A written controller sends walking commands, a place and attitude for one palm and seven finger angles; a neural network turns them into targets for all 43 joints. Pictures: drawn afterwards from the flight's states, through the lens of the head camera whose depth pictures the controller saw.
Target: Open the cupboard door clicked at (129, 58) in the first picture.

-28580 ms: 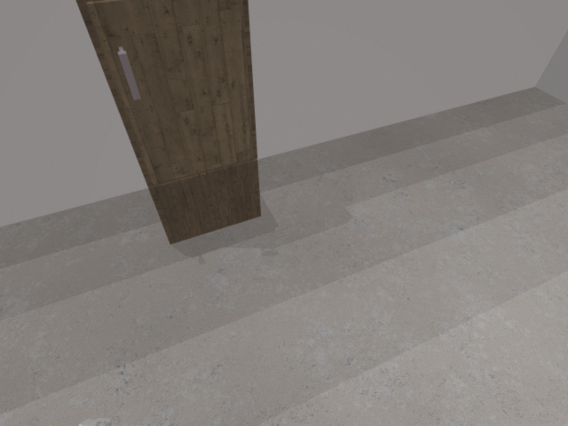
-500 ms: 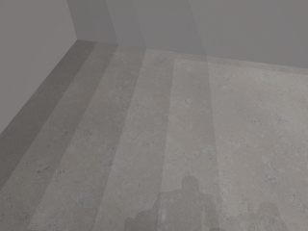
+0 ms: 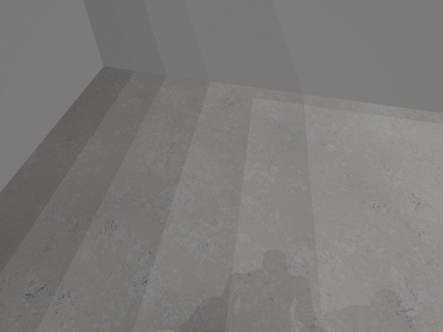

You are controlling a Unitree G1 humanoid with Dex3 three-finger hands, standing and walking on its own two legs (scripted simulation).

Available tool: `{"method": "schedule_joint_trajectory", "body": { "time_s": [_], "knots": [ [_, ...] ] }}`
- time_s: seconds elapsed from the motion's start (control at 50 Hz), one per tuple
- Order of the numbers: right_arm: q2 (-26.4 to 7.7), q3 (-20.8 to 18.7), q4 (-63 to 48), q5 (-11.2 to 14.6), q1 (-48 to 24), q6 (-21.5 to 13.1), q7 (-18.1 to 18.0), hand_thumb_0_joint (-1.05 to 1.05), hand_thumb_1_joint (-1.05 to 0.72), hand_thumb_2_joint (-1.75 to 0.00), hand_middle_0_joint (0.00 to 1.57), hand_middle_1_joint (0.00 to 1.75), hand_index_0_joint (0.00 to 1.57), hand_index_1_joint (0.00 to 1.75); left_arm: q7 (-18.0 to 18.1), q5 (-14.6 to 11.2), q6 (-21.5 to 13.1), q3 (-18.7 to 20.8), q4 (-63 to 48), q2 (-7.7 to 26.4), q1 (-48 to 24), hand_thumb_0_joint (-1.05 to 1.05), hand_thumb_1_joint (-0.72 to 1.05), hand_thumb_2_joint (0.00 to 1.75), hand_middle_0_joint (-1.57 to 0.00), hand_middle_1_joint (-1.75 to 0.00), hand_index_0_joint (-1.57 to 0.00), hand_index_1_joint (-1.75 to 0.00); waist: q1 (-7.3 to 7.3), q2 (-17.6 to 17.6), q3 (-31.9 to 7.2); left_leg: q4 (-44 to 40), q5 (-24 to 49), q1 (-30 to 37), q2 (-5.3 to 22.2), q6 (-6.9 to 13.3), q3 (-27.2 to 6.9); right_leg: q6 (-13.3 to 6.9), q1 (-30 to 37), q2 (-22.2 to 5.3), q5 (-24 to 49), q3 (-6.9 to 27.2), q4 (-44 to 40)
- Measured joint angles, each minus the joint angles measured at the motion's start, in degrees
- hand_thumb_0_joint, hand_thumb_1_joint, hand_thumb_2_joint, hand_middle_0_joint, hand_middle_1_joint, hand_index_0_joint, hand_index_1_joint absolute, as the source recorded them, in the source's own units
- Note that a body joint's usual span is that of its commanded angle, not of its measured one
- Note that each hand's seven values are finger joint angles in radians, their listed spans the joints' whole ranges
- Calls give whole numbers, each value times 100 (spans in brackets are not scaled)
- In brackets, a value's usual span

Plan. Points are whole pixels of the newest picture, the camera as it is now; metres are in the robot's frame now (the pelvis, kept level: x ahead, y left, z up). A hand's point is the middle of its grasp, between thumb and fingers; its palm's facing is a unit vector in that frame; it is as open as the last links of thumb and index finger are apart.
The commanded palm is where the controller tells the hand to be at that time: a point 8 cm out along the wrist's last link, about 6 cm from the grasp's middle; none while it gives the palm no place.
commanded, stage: turn to face it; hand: left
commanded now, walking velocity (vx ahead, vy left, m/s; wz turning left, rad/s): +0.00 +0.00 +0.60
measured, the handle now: out of the picture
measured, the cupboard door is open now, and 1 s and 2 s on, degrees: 43 43 43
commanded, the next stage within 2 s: none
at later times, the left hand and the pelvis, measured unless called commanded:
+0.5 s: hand out of the picture +0.09 +0.19 -0.17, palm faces +0.36 -0.91 -0.23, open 7.3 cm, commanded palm none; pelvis +0.11 -0.02 +0.00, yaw +20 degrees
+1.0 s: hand out of the picture +0.11 +0.14 -0.16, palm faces +0.62 -0.75 -0.23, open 7.4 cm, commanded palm none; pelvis +0.19 -0.05 +0.01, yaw +40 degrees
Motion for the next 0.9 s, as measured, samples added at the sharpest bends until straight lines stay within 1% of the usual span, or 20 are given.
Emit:
{"method": "schedule_joint_trajectory", "body": {
  "time_s": [0.04,0.08,0.14,0.18,0.2,0.24,0.3,0.34,0.42,0.46,0.48,0.5,0.54,0.6,0.66,0.74,0.76,0.78,0.84,0.9],
  "knots": [
    [73,49,-39,0,44,7,-67,0,-91,-90,20,29,20,30,23,1,118,-20,39,57,-153,0,93,90,-20,-30,-20,-30,-39,-45,4,28,-264,80,-86,-40,-96,63,-429,26,-290,72,1005],
    [100,90,-17,0,124,65,-106,0,-91,-90,20,30,20,30,4,-15,176,-25,-54,52,-412,1,92,90,-20,-30,-19,-30,-41,28,49,-146,-235,186,-154,-135,-291,144,-689,23,-288,62,1140],
    [73,120,87,20,221,256,-114,0,-91,-90,20,30,20,30,-37,-41,144,-31,-355,-20,-743,1,92,90,-20,-30,-19,-30,-18,216,86,-293,-197,281,-209,-197,-626,209,-697,39,180,76,200],
    [63,101,121,65,302,412,-91,0,-91,-90,20,30,20,30,-45,-23,61,-32,-603,-13,-814,1,92,90,-20,-30,-19,-30,9,185,7,-148,-323,226,-324,-264,-775,168,-470,-58,689,161,-884],
    [59,75,136,84,302,493,-65,0,-91,-90,20,30,20,30,-28,0,24,-13,-693,0,-841,1,92,90,-20,-30,-19,-30,36,128,-15,131,-673,126,-363,-275,-759,95,-471,-140,1020,152,-988],
    [-26,-17,168,94,264,642,-11,0,-91,-90,20,30,20,30,0,31,60,-11,-762,-72,-917,1,91,90,-20,-30,-19,-30,-5,220,5,1136,-1391,-155,-320,-270,-723,-60,-372,-187,922,-100,-803],
    [-127,-103,147,93,127,744,23,0,-91,-90,20,30,20,30,71,49,56,-19,-841,-145,-859,0,91,90,-20,-30,-20,-30,-19,167,15,2227,-1638,-454,-265,-353,-458,-112,-28,-307,803,-348,-1086],
    [-163,-113,50,101,-18,736,45,0,-92,-90,20,30,20,30,90,52,25,-26,-852,-140,-787,0,91,90,-20,-30,-20,-30,-11,39,66,2041,-1598,-433,-246,-402,-253,-79,162,-409,844,-445,-1317],
    [-250,-87,-234,114,-367,653,87,0,-92,-90,20,30,20,30,96,45,10,-2,-844,-1,-640,0,93,90,-20,-30,-20,-30,30,-139,224,817,-1104,-189,-316,-379,31,-5,329,-577,729,-646,-1358],
    [-325,-78,-407,97,-509,591,108,0,-91,-90,20,30,19,30,74,22,52,3,-827,81,-530,0,92,90,-20,-30,-20,-30,23,-156,284,53,-373,70,-375,-285,155,60,255,-663,508,-738,-956],
    [-415,-76,-522,73,-537,539,123,0,-91,-90,20,30,20,30,61,-2,92,7,-837,87,-442,0,92,90,-20,-30,-20,-30,20,-21,255,-212,178,186,-295,-97,91,134,55,-631,416,-778,-475],
    [-442,-94,-589,64,-579,485,109,0,-91,-90,20,30,20,30,60,-20,163,8,-827,140,-426,0,92,90,-20,-30,-20,-30,-13,14,256,-83,-42,132,-280,25,26,240,-237,-615,56,-642,229],
    [-415,-78,-668,63,-596,439,65,0,-91,-90,20,30,20,30,100,-14,348,38,-832,287,-521,0,92,90,-20,-30,-20,-30,-7,-41,327,214,-449,46,-307,76,-106,374,-771,-481,-412,-164,1437],
    [-408,-46,-680,47,-470,469,-5,0,-91,-90,20,30,20,30,100,-7,468,93,-901,389,-752,1,92,90,-20,-30,-20,-30,34,32,372,69,-438,122,-312,-70,-410,463,-1224,-323,-228,176,1934],
    [-423,-32,-604,30,-352,562,-8,0,-91,-90,20,30,20,30,41,-13,457,100,-1087,396,-914,1,92,90,-20,-30,-19,-30,65,181,385,-150,-304,209,-304,-147,-726,458,-1267,-243,-11,318,1299],
    [-423,-71,-548,47,-223,711,28,0,-91,-90,20,30,20,30,-1,-10,336,64,-1322,385,-924,1,91,90,-20,-30,-19,-30,44,349,303,-56,-357,128,-308,-326,-1136,391,-785,-102,573,317,-337],
    [-395,-90,-568,70,-179,749,44,0,-91,-90,20,30,20,30,1,15,273,51,-1406,436,-852,1,91,90,-20,-30,-19,-30,59,244,223,155,-589,-1,-401,-316,-1135,259,-658,-184,897,377,-848],
    [-414,-125,-561,88,-199,782,59,0,-91,-90,20,30,20,30,24,40,228,46,-1420,417,-839,1,91,90,-20,-30,-19,-30,73,245,237,616,-1061,-171,-434,-304,-1131,159,-707,-221,1159,341,-785],
    [-515,-219,-526,92,-278,861,98,0,-91,-90,20,30,20,30,77,65,243,-20,-1376,230,-744,0,91,90,-20,-30,-19,-30,24,365,299,2357,-1606,-641,-450,-290,-950,65,-594,-316,922,94,-645],
    [-462,-213,-523,110,-361,854,123,0,-91,-90,20,30,20,30,107,76,258,-58,-1291,116,-603,1,91,90,-20,-30,-20,-30,-17,221,325,2503,-1682,-583,-377,-391,-560,90,-335,-456,942,-63,-980]
  ]
}}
